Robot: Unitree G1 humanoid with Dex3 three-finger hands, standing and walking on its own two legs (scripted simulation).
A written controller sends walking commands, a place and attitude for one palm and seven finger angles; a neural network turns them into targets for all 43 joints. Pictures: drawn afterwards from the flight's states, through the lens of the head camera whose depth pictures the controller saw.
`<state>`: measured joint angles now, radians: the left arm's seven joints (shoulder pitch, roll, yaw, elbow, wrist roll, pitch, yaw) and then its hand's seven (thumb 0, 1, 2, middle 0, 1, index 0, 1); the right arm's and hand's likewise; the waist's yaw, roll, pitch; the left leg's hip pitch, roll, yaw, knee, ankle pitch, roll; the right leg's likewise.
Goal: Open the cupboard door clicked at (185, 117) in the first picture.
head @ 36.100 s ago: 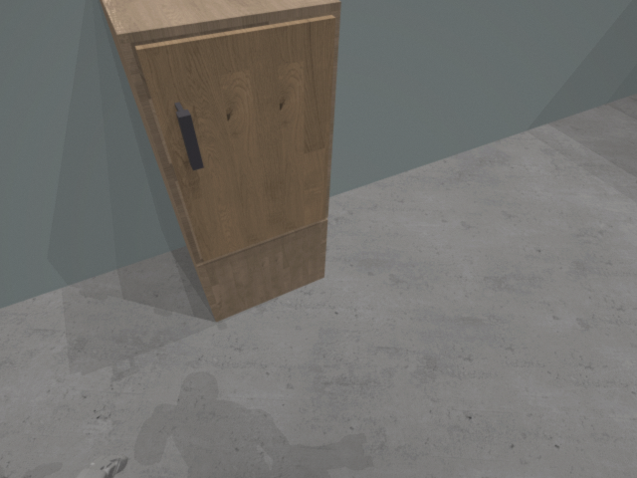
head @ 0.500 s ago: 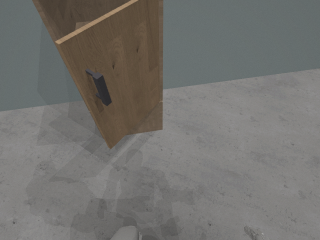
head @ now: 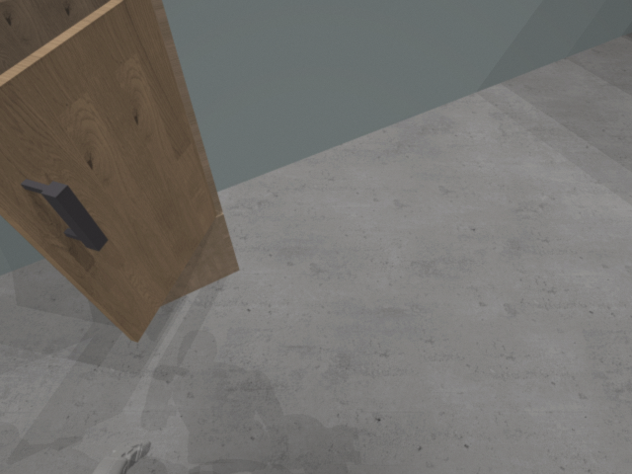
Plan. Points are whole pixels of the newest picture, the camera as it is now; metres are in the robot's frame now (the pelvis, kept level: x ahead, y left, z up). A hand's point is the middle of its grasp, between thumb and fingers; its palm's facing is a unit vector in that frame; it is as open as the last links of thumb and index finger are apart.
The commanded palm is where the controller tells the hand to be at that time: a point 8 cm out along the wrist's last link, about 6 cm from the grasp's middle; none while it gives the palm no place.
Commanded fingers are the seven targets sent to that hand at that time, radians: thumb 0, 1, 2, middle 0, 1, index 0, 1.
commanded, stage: walk to a spot facing it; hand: left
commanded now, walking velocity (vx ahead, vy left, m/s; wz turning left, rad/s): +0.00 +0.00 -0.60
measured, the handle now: (65, 215) +0.43 +0.39 +0.03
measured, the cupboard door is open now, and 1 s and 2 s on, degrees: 42 42 42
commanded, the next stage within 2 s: none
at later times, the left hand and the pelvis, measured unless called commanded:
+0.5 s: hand (190, 436) +0.18 +0.19 -0.14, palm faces -0.29 -0.94 -0.19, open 7.4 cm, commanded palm none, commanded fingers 0.00 0.90 0.90 -0.20 -0.30 -0.20 -0.30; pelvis +0.01 +0.03 +0.02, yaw -18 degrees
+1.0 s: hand (223, 416) +0.21 +0.16 -0.17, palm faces -0.54 -0.82 -0.17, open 7.4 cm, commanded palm none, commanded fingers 0.00 0.90 0.90 -0.20 -0.30 -0.20 -0.30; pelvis +0.09 +0.00 +0.01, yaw -37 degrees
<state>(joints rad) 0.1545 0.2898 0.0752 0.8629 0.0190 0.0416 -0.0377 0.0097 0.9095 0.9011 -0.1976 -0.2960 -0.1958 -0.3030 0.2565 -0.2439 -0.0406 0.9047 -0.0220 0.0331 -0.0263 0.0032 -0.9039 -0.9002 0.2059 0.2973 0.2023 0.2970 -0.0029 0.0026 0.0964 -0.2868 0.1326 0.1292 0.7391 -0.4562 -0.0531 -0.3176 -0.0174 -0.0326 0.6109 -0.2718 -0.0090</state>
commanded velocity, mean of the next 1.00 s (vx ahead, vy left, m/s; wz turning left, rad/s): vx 0.13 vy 0.00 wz -0.60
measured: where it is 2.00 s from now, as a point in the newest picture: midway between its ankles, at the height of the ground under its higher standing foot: (424, 419)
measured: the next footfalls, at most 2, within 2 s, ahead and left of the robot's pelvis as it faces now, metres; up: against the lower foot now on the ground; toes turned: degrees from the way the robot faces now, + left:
left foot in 0.28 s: +0.09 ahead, +0.13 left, +0.00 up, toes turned -9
right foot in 0.62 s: -0.01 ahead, -0.12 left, +0.00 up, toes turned -26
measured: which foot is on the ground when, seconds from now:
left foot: up 0.00-0.26, down 0.28-0.62, up 0.64-0.94, down 0.96-1.00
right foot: down 0.00-0.28, up 0.30-0.60, down 0.62-0.94, up 0.96-1.00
